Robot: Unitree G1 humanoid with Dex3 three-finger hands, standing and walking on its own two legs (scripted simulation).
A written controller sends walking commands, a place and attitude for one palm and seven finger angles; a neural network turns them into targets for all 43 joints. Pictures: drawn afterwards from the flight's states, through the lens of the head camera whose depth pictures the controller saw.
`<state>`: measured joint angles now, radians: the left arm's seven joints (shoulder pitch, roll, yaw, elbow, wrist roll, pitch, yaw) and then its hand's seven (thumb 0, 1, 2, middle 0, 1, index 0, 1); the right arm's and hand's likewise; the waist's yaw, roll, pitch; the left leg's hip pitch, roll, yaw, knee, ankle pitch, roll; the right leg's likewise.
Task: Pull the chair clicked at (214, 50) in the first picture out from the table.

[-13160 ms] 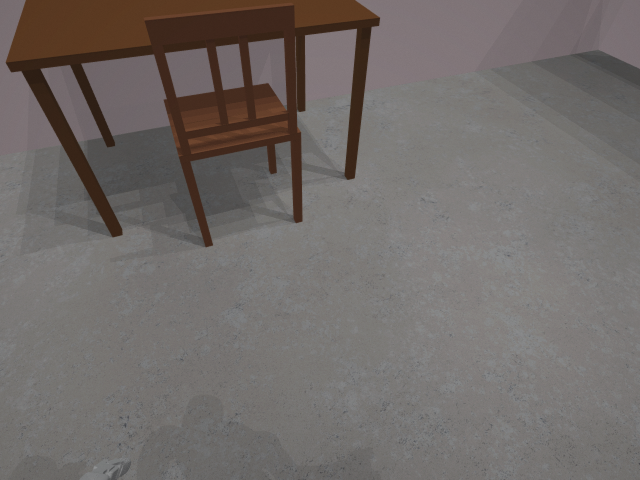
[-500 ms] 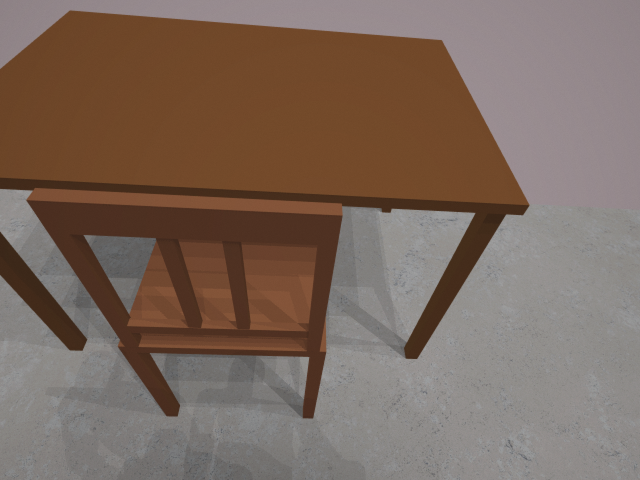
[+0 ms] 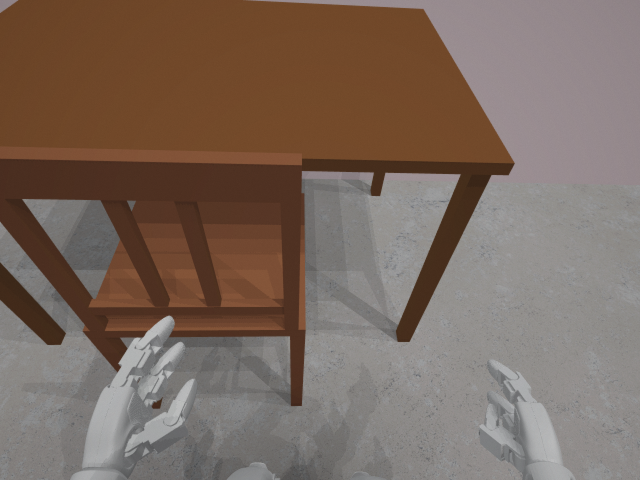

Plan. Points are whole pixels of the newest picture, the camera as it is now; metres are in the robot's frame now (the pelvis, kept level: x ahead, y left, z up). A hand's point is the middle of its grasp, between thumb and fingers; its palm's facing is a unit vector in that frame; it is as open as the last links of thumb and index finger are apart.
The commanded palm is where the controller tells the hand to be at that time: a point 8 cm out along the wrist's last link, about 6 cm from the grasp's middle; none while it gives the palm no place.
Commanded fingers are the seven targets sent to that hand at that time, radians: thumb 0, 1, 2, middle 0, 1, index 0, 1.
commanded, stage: raise the hand toward the chair's back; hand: left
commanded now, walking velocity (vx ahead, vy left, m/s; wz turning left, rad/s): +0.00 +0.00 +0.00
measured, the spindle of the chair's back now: (141, 257) +0.44 +0.30 -0.02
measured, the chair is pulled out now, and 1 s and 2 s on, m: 0.00 0.00 0.00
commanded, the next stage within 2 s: aim the fingers beside a spindle in 1.70 s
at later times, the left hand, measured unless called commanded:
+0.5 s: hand (165, 379) +0.23 +0.19 +0.02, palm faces +0.16 -0.99 -0.06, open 13.4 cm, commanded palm +0.19 +0.24 +0.02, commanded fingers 0.00 -0.17 0.44 -0.09 -0.13 -0.09 -0.13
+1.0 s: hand (138, 377) +0.24 +0.22 +0.02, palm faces +0.07 -1.00 -0.04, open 16.7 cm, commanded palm +0.21 +0.28 +0.03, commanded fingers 0.00 -0.50 0.30 -0.06 -0.08 -0.06 -0.08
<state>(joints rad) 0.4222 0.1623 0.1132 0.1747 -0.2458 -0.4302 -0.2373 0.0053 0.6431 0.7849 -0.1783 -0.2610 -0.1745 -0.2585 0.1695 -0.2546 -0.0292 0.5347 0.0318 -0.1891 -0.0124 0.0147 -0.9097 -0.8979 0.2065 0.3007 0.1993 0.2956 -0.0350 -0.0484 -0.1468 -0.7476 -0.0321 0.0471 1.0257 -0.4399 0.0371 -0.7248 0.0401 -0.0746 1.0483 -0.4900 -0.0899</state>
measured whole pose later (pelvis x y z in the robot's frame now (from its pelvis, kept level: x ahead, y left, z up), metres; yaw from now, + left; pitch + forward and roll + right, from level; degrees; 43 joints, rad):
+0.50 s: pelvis +0.03 -0.02 -0.01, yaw +0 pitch +17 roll +1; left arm 0.48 0.19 0.23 -0.01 -0.31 -0.39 -0.20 0.01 0.06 0.54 -0.12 -0.17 -0.12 -0.17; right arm 0.23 -0.18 -0.02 0.61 0.02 -0.16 -0.05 0.02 -0.91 -0.90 0.21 0.30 0.20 0.30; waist -0.01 0.01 -0.14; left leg -0.90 -0.01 0.00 1.11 -0.50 0.00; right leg -0.86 0.07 -0.11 1.11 -0.54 -0.10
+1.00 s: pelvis +0.01 +0.02 -0.02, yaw +0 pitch +16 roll -3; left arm 0.35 0.24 0.17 0.09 -0.28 -0.42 -0.21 -0.01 -0.46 0.32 -0.07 -0.09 -0.06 -0.09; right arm 0.18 -0.23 0.03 0.52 0.02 -0.17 -0.05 0.01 -0.91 -0.90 0.21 0.30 0.20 0.30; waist -0.01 0.04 -0.16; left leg -0.93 -0.03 0.00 1.15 -0.49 0.06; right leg -0.87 0.05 -0.12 1.10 -0.52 -0.07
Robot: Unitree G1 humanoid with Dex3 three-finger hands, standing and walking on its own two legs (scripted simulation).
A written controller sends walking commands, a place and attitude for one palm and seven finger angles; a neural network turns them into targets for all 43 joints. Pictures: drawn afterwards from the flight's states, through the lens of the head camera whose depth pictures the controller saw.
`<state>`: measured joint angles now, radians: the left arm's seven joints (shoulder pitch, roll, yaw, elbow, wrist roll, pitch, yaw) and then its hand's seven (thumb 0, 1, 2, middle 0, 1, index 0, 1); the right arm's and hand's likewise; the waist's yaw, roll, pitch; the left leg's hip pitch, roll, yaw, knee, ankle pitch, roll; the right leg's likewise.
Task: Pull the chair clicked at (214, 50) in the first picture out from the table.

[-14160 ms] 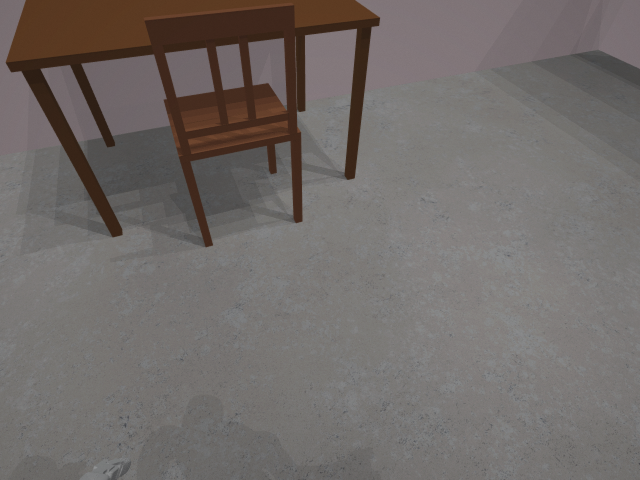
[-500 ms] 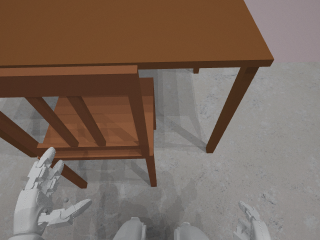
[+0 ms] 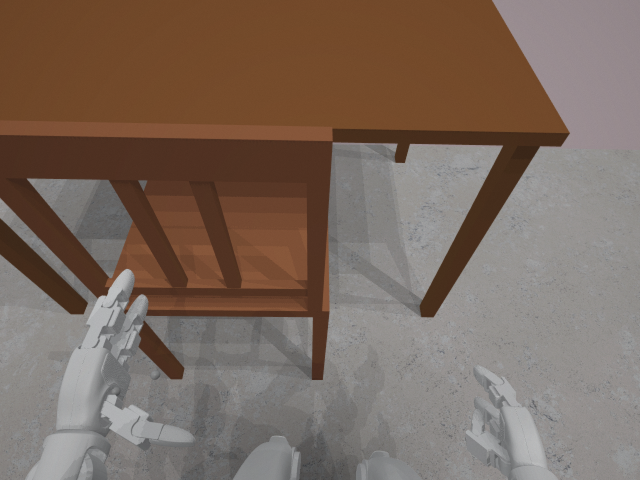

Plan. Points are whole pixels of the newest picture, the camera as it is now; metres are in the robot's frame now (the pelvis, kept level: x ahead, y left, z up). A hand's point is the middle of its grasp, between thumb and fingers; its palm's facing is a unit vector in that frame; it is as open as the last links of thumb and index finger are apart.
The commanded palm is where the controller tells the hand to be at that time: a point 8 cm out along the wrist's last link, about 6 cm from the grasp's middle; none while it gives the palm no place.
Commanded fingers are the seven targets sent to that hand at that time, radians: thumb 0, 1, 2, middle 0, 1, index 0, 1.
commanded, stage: raise the hand toward the chair's back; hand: left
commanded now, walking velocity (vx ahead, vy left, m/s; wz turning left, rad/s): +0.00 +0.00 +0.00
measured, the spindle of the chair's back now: (155, 238) +0.44 +0.27 +0.00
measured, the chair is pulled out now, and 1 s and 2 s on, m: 0.00 0.00 0.00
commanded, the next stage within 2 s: aim the fingers beside a spindle in 0.70 s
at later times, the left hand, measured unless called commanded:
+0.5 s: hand (123, 343) +0.25 +0.23 +0.06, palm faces +0.09 -1.00 -0.05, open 16.9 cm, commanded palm +0.23 +0.28 +0.05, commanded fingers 0.00 -0.50 0.30 -0.06 -0.08 -0.06 -0.08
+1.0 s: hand (154, 351) +0.25 +0.21 +0.04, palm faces +0.04 -1.00 -0.02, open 16.9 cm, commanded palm +0.24 +0.26 +0.05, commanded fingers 0.00 -0.50 0.30 -0.06 -0.08 -0.06 -0.08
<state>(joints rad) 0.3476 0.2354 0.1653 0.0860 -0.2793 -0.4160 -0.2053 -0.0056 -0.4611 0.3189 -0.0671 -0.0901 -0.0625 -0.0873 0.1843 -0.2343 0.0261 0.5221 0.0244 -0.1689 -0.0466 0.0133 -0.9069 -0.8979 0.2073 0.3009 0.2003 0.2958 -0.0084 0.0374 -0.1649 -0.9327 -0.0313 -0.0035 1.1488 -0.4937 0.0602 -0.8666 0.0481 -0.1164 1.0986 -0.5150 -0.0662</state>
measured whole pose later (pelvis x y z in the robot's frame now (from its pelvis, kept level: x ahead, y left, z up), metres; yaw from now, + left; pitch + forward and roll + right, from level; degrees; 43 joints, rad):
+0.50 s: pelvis +0.01 +0.03 +0.01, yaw +0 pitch +16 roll -4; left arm 0.32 0.26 0.20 0.03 -0.28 -0.44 -0.16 -0.01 -0.50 0.30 -0.07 -0.08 -0.06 -0.08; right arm 0.25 -0.25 0.01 0.54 0.01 -0.16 -0.04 0.01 -0.91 -0.90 0.21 0.30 0.20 0.30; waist -0.02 0.03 -0.15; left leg -0.91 -0.04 0.01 1.11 -0.49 0.09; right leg -0.83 0.04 -0.10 1.04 -0.50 -0.03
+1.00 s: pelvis +0.01 +0.01 +0.00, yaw +0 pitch +17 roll -4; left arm 0.28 0.25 0.16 0.08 -0.28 -0.38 -0.21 -0.01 -0.50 0.30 -0.06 -0.08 -0.06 -0.08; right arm 0.21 -0.25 0.02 0.52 0.02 -0.13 -0.04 0.01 -0.91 -0.90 0.21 0.30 0.20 0.30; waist -0.01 0.04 -0.16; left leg -0.94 -0.04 0.00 1.15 -0.50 0.07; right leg -0.87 0.04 -0.12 1.08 -0.52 -0.05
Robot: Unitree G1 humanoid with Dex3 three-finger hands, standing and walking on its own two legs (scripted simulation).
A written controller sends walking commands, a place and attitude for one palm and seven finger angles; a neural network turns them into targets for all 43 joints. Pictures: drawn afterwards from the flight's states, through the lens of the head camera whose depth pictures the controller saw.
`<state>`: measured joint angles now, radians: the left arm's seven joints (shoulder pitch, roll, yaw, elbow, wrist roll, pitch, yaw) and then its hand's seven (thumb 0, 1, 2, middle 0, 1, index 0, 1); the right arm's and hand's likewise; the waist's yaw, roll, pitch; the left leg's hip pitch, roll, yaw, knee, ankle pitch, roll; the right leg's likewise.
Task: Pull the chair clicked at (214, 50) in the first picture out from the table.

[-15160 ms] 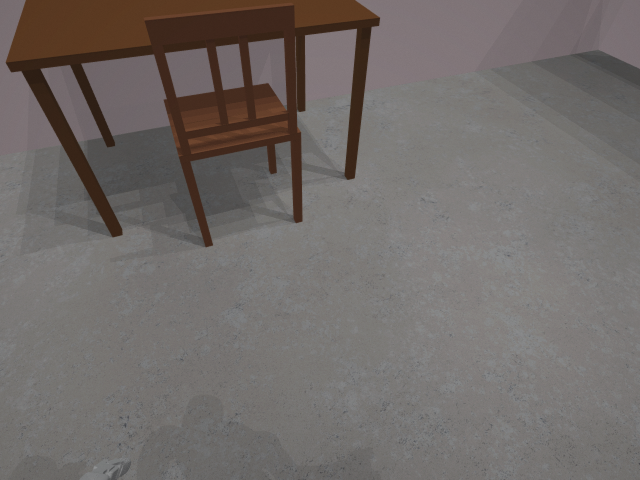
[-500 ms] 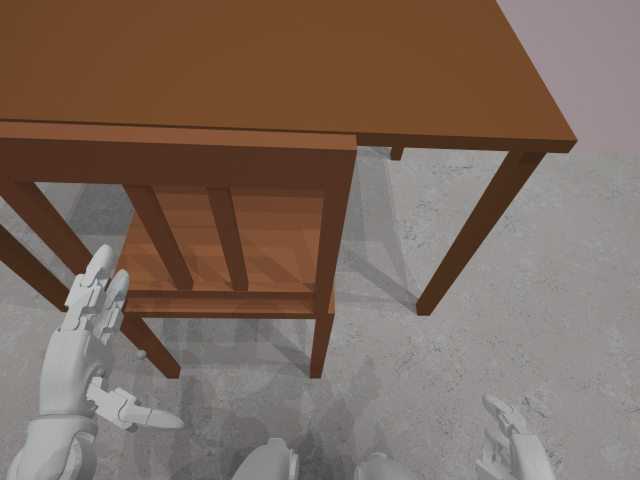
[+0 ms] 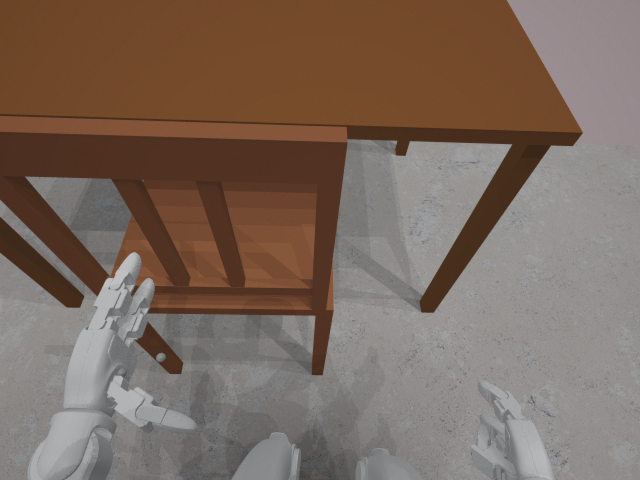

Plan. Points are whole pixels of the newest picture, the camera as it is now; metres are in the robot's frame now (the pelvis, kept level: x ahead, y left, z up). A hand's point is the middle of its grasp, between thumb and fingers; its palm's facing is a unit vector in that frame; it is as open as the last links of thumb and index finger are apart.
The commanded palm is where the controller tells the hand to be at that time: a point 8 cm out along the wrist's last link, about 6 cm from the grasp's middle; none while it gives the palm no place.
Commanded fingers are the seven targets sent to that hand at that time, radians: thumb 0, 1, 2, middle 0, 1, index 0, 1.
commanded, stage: aim the fingers beside a spindle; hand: left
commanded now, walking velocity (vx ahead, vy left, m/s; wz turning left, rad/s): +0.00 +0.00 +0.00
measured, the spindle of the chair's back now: (158, 237) +0.43 +0.26 +0.00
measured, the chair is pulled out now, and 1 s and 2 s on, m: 0.00 0.00 0.00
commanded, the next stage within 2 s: none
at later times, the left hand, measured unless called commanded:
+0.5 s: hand (188, 343) +0.27 +0.17 +0.03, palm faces +0.07 -1.00 -0.06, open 16.9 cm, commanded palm +0.24 +0.23 +0.02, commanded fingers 0.00 -0.50 0.30 -0.06 -0.08 -0.06 -0.08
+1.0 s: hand (214, 344) +0.28 +0.15 +0.00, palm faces +0.03 -1.00 -0.01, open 16.9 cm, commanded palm +0.25 +0.20 +0.01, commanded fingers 0.00 -0.50 0.30 -0.06 -0.08 -0.06 -0.08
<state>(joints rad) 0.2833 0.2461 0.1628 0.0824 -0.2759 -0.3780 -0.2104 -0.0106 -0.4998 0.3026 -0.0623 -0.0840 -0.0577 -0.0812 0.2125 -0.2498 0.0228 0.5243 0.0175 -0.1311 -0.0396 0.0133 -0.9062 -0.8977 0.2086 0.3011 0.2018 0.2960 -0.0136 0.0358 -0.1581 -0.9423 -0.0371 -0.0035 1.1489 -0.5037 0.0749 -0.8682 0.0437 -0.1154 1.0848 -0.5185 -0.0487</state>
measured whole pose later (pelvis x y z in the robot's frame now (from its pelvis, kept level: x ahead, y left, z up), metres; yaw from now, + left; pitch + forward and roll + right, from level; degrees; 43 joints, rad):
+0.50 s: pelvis +0.00 -0.02 -0.01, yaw +0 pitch +19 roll -2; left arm 0.23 0.24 0.17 0.12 -0.26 -0.47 -0.15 -0.01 -0.50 0.30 -0.07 -0.08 -0.06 -0.08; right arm 0.21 -0.25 0.01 0.55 0.01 -0.11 -0.02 0.01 -0.91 -0.90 0.21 0.30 0.20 0.30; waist -0.02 0.03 -0.18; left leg -1.01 -0.02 0.00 1.21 -0.53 0.05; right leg -0.95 0.06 -0.12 1.17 -0.55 -0.08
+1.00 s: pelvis +0.00 -0.02 -0.03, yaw -1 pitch +21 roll -2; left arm 0.19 0.20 0.09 0.16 -0.23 -0.45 -0.12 -0.01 -0.50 0.30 -0.06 -0.08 -0.06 -0.08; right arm 0.19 -0.25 0.01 0.53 0.00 -0.09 -0.01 0.01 -0.91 -0.90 0.21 0.30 0.20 0.30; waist -0.03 0.03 -0.18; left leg -1.08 -0.02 0.01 1.27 -0.55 0.06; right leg -1.03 0.05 -0.11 1.22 -0.57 -0.07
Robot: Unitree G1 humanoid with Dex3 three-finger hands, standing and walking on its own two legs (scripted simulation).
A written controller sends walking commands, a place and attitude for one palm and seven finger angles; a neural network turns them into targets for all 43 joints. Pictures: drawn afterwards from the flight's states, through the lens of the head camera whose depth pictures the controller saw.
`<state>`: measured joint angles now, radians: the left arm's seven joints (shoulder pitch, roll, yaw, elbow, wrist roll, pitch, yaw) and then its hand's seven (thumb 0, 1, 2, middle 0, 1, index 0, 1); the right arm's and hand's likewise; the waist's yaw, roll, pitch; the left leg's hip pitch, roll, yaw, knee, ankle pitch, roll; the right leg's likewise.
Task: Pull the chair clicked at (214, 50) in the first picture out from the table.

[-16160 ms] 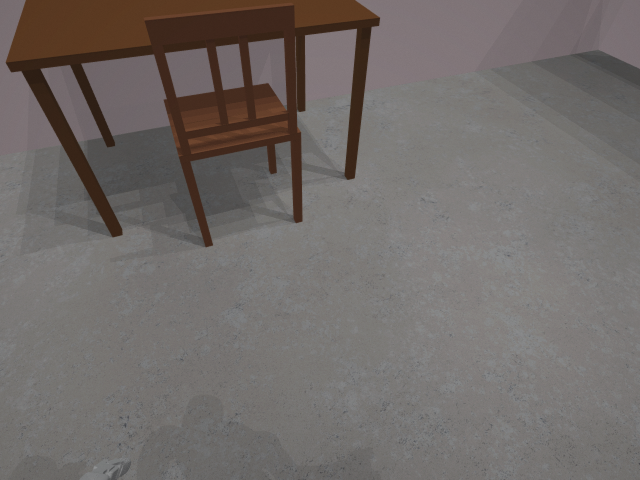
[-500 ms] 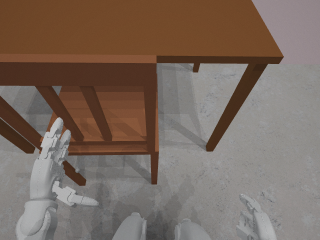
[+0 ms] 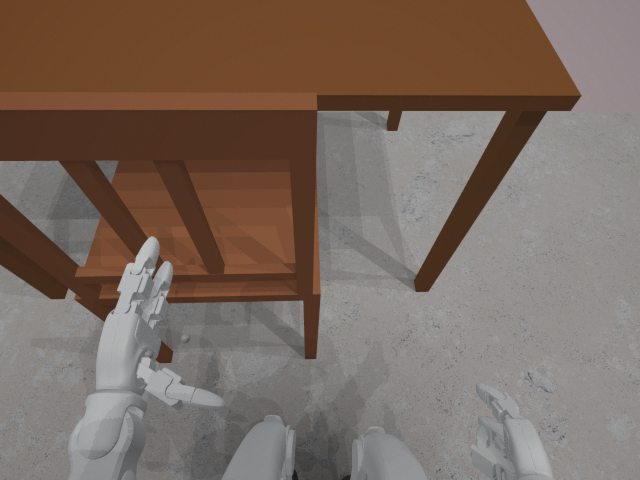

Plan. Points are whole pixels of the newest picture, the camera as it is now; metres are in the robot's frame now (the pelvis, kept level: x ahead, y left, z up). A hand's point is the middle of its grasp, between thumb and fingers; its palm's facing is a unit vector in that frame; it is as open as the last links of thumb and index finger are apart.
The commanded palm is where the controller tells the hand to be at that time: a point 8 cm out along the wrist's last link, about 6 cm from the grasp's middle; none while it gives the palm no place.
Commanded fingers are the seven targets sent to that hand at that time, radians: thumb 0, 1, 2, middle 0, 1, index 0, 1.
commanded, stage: aim the fingers beside a spindle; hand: left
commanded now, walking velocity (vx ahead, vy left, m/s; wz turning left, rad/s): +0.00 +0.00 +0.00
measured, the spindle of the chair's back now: (124, 224) +0.42 +0.28 +0.02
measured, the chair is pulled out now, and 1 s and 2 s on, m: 0.00 0.00 0.00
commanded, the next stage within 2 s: none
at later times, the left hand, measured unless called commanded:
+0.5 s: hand (187, 330) +0.28 +0.17 +0.03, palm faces +0.09 -1.00 -0.04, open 16.9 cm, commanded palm +0.25 +0.21 +0.02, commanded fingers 0.00 -0.50 0.30 -0.06 -0.08 -0.06 -0.08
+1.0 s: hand (205, 336) +0.28 +0.15 +0.01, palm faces +0.06 -1.00 +0.00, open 16.9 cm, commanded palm +0.26 +0.22 +0.03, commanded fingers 0.00 -0.50 0.30 -0.06 -0.08 -0.06 -0.08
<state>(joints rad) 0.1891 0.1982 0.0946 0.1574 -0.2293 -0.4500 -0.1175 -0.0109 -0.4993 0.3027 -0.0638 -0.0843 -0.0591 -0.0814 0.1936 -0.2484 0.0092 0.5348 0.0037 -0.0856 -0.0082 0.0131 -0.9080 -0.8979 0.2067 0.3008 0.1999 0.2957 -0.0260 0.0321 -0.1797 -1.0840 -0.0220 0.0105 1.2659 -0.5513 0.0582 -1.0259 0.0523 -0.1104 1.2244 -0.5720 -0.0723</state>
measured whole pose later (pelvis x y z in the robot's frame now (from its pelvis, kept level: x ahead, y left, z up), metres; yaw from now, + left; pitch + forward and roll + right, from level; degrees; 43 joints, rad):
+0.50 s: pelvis +0.00 +0.00 +0.00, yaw +0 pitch +22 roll -3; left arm 0.17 0.18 0.05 0.14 -0.16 -0.48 -0.01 -0.01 -0.50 0.30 -0.07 -0.08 -0.06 -0.08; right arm 0.19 -0.23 0.02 0.53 0.00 -0.02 0.01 0.01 -0.91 -0.90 0.21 0.30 0.20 0.30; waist -0.02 0.03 -0.20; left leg -1.10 -0.03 0.02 1.28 -0.56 0.07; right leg -1.05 0.05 -0.11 1.24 -0.58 -0.07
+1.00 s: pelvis +0.00 -0.01 +0.00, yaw +0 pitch +22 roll -2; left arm 0.17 0.18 0.06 0.19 -0.20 -0.43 -0.05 -0.01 -0.50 0.30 -0.06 -0.08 -0.06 -0.08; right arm 0.20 -0.24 0.01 0.52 0.00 -0.02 0.00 0.01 -0.91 -0.90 0.21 0.30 0.20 0.30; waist -0.03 0.02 -0.19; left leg -1.10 -0.02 0.01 1.28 -0.56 0.05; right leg -1.05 0.06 -0.11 1.24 -0.58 -0.08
